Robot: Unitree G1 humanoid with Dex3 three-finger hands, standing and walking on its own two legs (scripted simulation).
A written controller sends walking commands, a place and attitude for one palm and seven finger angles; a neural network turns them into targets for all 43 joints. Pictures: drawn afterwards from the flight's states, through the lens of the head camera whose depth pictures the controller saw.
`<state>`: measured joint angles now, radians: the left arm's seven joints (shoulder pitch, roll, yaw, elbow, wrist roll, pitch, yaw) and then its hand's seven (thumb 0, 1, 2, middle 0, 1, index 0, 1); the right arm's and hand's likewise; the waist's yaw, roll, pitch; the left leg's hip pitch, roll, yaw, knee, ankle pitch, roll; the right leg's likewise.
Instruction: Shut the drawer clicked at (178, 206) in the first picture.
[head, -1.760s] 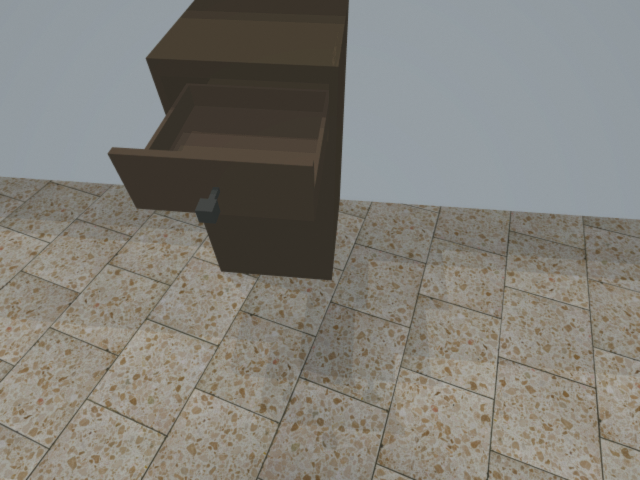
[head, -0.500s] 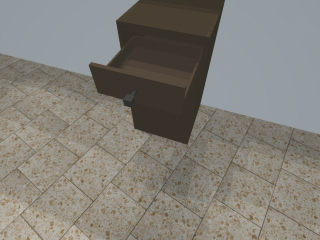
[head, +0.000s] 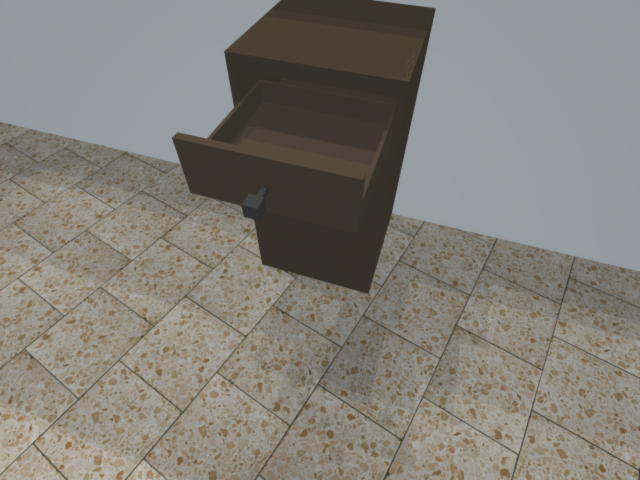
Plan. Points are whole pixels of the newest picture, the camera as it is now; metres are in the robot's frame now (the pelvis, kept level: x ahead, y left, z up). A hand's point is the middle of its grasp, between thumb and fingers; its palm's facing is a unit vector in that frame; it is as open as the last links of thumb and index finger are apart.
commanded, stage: look at it before walking up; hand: left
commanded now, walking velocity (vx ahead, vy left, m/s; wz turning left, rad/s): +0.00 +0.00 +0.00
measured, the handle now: (258, 200) +0.61 +0.15 -0.05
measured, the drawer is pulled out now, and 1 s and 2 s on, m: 0.29 0.29 0.29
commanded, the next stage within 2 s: turn to face it in 0.18 s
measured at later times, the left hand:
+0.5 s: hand out of the picture -0.02 +0.18 -0.18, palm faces +0.02 -0.98 -0.19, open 7.4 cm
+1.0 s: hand out of the picture +0.03 +0.16 -0.16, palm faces -0.12 -0.95 -0.28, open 7.4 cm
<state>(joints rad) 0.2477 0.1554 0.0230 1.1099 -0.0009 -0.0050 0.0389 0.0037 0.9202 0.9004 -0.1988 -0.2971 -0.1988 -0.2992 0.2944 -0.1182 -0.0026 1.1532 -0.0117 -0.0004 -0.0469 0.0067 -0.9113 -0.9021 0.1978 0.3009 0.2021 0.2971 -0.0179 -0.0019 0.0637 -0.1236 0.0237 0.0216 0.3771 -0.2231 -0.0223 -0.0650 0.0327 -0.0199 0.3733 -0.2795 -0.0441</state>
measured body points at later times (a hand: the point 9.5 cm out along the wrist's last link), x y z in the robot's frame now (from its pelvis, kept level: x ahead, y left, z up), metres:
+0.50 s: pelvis -0.02 +0.01 -0.01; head +0.01 +0.01 +0.44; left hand -0.02 +0.23 -0.17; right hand -0.02 -0.22 -0.17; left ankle -0.01 +0.13 -0.74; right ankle -0.05 -0.09 -0.74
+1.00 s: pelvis -0.04 -0.03 +0.00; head +0.01 -0.07 +0.45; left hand +0.04 +0.21 -0.14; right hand +0.00 -0.29 -0.16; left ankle -0.04 +0.14 -0.67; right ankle -0.05 -0.08 -0.74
